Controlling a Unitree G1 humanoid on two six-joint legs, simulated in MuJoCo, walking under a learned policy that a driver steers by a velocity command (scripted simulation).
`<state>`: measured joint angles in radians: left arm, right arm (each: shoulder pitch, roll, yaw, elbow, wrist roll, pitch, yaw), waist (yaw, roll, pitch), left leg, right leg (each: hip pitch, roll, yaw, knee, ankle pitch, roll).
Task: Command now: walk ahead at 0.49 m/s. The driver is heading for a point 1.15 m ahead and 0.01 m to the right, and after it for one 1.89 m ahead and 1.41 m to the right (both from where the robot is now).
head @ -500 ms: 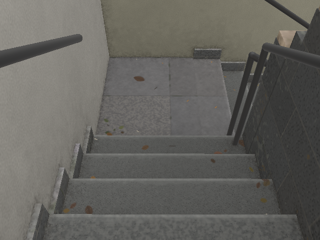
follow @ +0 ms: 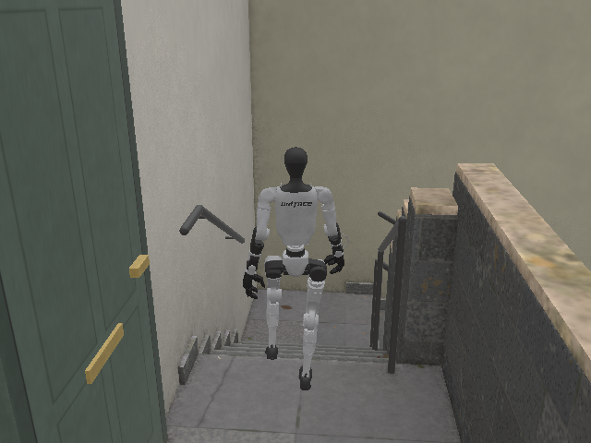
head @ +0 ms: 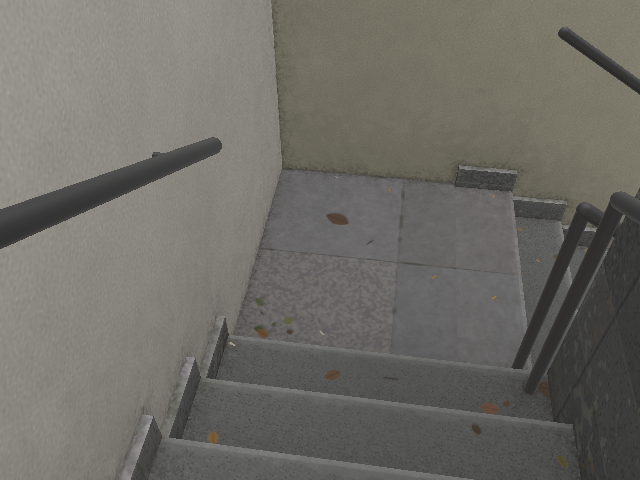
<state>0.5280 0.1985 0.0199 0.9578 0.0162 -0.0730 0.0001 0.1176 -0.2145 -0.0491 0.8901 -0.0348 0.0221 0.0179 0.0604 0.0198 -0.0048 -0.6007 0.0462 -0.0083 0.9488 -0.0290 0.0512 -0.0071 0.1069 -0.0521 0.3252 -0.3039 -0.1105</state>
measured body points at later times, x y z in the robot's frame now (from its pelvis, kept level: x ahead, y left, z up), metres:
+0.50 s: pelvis +0.28 +0.09 -0.19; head +0.30 +0.10 +0.26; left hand +0.31 +0.35 -0.34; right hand +0.26 -0.15 -0.34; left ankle +0.30 +0.17 -0.91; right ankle +0.26 -0.07 -0.75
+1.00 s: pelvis +0.45 +0.01 -0.36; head +0.44 -0.03 +0.09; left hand +0.52 +0.26 -0.49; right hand +0.40 -0.23 -0.53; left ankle +0.35 +0.15 -0.83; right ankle +0.53 -0.09 -1.09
